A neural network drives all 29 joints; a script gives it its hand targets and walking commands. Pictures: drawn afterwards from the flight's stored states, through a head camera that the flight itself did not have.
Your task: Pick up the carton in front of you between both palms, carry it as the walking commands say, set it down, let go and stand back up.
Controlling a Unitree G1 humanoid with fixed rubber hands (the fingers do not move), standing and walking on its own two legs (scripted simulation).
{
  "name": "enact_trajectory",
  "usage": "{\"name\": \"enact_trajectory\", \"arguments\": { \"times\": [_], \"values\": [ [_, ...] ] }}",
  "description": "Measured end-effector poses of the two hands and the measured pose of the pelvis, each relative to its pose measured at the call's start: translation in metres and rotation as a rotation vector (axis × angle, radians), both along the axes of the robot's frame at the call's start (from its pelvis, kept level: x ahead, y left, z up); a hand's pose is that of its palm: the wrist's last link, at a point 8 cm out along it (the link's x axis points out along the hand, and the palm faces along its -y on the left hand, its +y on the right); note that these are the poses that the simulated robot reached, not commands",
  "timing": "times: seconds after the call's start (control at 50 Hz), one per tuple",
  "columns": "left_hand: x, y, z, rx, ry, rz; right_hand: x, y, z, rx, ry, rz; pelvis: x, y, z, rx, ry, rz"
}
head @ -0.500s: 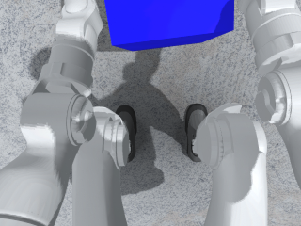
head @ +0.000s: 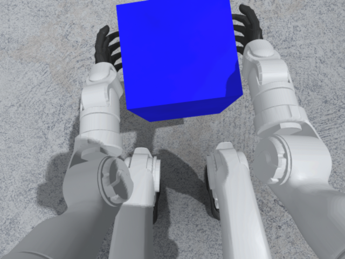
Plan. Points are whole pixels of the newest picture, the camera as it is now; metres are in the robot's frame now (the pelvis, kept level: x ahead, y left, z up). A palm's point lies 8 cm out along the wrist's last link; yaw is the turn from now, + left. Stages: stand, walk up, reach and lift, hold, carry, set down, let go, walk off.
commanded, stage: reach and lift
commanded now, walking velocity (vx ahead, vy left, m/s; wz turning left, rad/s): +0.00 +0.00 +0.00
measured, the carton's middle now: (179, 71) +0.51 -0.02 -0.13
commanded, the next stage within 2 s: none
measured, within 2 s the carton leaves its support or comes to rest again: neither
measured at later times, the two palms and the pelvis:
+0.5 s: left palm (72, 48) +0.47 +0.14 +0.08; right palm (285, 23) +0.48 -0.16 +0.08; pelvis +0.02 +0.00 +0.11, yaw -1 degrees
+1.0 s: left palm out of the picture +0.43 +0.14 +0.24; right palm out of the picture +0.43 -0.16 +0.24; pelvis +0.08 +0.00 +0.26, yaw -2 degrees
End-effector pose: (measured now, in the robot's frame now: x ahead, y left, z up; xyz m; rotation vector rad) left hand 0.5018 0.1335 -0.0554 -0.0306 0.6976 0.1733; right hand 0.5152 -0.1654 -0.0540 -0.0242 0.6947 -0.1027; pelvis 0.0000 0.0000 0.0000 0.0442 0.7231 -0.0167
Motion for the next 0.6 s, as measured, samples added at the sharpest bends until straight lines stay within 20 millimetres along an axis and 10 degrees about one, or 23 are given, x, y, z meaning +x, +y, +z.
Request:
{"name": "enact_trajectory", "arguments": {
  "times": [0.6],
  "values": [
    [-0.039, 0.004, 0.168, -0.012, -0.021, -0.02, -0.05, 0.004, 0.168, 0.022, -0.02, -0.05, 0.027, 0.002, 0.144, -0.019, -0.093, -0.01]
  ]
}}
